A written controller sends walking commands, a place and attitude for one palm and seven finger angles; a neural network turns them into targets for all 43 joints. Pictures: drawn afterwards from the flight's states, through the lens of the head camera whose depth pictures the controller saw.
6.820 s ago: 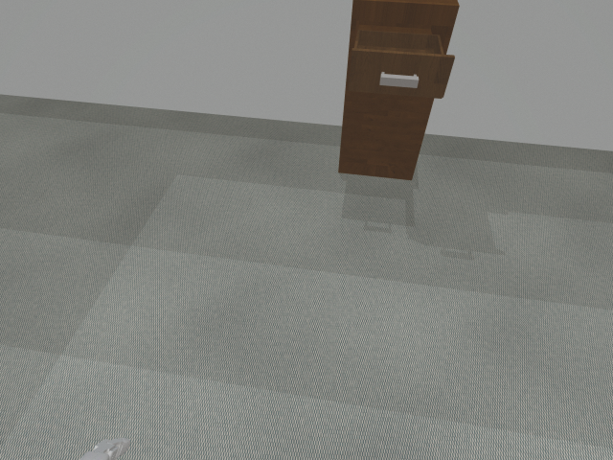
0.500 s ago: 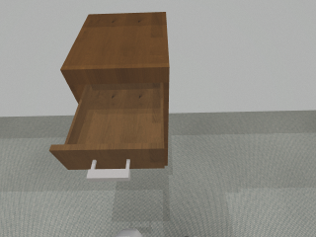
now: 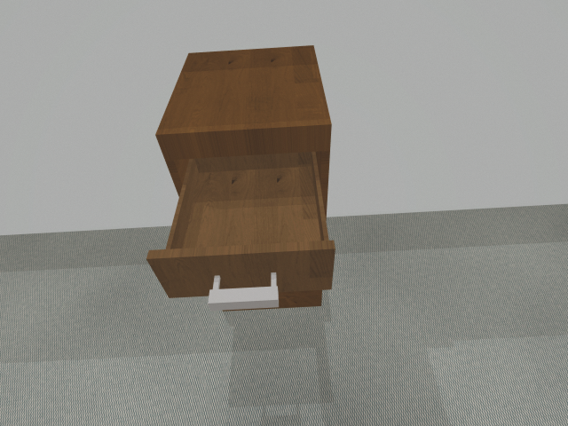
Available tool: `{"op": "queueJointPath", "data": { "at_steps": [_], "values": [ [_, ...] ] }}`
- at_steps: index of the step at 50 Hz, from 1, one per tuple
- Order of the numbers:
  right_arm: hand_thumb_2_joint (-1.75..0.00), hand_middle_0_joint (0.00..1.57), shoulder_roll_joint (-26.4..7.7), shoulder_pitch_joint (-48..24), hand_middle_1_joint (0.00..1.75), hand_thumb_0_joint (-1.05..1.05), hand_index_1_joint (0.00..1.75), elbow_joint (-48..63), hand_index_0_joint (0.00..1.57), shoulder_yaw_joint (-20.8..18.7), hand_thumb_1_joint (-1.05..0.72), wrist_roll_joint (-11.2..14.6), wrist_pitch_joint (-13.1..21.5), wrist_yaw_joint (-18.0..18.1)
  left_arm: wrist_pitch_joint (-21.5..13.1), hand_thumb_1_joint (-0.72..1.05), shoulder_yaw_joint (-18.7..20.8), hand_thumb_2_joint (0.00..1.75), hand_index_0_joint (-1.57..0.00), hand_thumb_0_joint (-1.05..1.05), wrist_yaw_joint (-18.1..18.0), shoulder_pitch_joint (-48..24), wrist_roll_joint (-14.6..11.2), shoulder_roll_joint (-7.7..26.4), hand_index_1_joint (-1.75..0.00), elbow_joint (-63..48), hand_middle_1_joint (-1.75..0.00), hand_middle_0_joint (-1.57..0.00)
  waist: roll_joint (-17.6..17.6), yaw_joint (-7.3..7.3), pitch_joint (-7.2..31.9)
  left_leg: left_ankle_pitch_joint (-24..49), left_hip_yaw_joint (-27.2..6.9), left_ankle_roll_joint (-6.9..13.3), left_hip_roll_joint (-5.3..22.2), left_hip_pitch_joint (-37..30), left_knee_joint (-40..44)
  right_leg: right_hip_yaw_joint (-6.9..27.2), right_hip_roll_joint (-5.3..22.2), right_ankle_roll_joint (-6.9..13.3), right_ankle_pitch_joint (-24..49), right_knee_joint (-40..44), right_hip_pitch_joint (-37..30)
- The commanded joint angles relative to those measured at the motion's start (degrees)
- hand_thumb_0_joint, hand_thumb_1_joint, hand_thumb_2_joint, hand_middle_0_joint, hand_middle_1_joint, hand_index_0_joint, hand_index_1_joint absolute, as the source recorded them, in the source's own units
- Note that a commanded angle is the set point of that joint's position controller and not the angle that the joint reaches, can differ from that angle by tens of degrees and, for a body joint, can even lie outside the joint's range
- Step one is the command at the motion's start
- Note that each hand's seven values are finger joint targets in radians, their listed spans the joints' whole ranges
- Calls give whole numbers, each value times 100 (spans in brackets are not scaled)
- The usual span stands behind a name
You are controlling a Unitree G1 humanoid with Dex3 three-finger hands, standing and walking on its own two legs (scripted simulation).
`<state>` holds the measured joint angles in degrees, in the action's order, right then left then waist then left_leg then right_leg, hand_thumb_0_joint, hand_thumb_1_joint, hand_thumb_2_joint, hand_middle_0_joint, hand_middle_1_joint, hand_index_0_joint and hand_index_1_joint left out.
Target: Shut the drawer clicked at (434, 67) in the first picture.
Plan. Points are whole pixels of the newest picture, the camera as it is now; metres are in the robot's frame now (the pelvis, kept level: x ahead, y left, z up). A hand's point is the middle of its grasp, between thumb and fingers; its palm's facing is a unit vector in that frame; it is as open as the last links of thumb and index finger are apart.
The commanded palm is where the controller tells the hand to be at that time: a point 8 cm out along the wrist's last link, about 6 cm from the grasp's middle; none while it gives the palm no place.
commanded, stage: come to a stop and stand still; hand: left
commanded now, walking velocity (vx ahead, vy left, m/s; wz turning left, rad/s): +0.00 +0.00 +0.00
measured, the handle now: (244, 288) +0.38 +0.10 -0.09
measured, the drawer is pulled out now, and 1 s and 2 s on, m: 0.28 0.28 0.28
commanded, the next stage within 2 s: look again from close up in 0.26 s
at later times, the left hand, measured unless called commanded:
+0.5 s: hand out of the picture +0.01 +0.17 -0.16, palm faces +0.02 -0.98 -0.21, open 7.4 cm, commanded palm none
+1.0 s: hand out of the picture +0.06 +0.15 -0.16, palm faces +0.02 -0.98 -0.19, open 7.3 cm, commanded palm none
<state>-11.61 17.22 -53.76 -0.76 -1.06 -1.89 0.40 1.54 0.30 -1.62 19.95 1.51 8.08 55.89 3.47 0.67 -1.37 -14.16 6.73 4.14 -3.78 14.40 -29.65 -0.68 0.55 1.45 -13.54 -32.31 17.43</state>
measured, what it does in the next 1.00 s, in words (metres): shifts its weight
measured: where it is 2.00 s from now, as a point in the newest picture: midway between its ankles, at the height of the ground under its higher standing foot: outside the picture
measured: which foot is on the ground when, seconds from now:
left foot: down 0.00-1.00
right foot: down 0.00-1.00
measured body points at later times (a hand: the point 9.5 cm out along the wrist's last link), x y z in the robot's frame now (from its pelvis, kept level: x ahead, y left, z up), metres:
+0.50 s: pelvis +0.01 +0.00 +0.01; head +0.01 -0.02 +0.46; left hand +0.01 +0.22 -0.14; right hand +0.02 -0.21 -0.16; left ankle +0.04 +0.06 -0.73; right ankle +0.05 -0.11 -0.73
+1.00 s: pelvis +0.06 -0.02 +0.01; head +0.06 -0.03 +0.46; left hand +0.06 +0.20 -0.15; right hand +0.06 -0.23 -0.15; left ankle +0.04 +0.06 -0.73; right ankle +0.05 -0.11 -0.73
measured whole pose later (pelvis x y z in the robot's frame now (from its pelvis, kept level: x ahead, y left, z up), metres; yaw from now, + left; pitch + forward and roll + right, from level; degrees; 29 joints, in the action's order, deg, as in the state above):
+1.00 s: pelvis +0.06 -0.02 +0.01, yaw +1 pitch -1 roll +0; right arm -8.5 16.6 -64.5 1.7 -0.5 1.4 1.7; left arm -0.6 -1.3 -2.2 17.0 0.8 7.9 63.9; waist 0.6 0.5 -1.0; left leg -14.2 4.6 3.5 -2.6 6.6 -21.7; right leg -0.9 -1.9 2.3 -13.6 -23.9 9.2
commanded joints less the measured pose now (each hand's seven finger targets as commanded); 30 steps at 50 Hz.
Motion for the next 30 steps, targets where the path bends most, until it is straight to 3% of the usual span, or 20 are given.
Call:
{"op": "queueJointPath", "data": {
  "at_steps": [1, 3, 5, 6, 15, 22, 30],
  "values": [
    [-90, 20, -519, 350, 30, 0, 30, 108, 20, -120, -90, -46, 189, 38, -137, 90, 194, 90, -20, 0, -34, -169, -48, 708, -30, -473, -30, -20, -93, 58, -189, -1623, -1536, -39, 1053, 97, 1490, 610, 221, 191, -1186, 705, 483],
    [-90, 20, -598, 150, 30, 0, 30, 82, 20, -112, -90, -27, 206, 55, -112, 90, 177, 90, -20, 0, -31, 44, -32, 599, -30, -340, -30, -20, 56, -107, -251, -1993, -1793, 11, 1241, 565, 1873, 347, 72, 137, -724, 324, 23],
    [-90, 20, -599, 82, 30, 0, 30, 2, 20, -113, -90, -3, 216, 76, -73, 90, 171, 90, -20, 0, -25, 153, -9, 538, -30, -225, -30, -20, 204, -177, -269, -2015, -1827, 48, 1299, 626, 2007, 214, 27, 92, -582, 136, -84],
    [-90, 20, -582, 84, 30, 0, 30, -45, 20, -106, -90, 6, 219, 89, -69, 90, 172, 90, -20, 0, -23, 180, -6, 496, -30, -176, -30, -20, 115, -186, -241, -1966, -1801, 63, 1308, 616, 1987, 209, 35, 81, -552, 127, -120],
    [-90, 20, -470, 337, 30, 0, 30, -394, 20, -59, -90, 4, 243, 101, -129, 90, 111, 90, -20, 0, -27, 68, -25, 403, -30, 46, -30, -20, -226, -96, -524, -1765, -1673, -12, 1170, 543, 1915, 524, 191, 180, -526, 735, -136],
    [-90, 20, -383, 427, 30, 0, 30, -497, 20, -25, -90, 24, 271, 90, -207, 90, 53, 90, -20, 0, -40, 80, -28, 391, -30, 162, -30, -20, -541, -10, -501, -1360, -1435, -57, 1005, 210, 1682, 761, 335, 190, -736, 1125, 70],
    [-90, 20, -280, 371, 30, 0, 30, -629, 20, 39, -90, 58, 362, 111, -279, 90, -11, 90, -20, 0, -55, 126, -52, 347, -30, 314, -30, -20, -549, 11, -270, -262, -1227, -57, 963, -239, 1466, 752, 423, 177, 179, 1197, -152]
  ]
}}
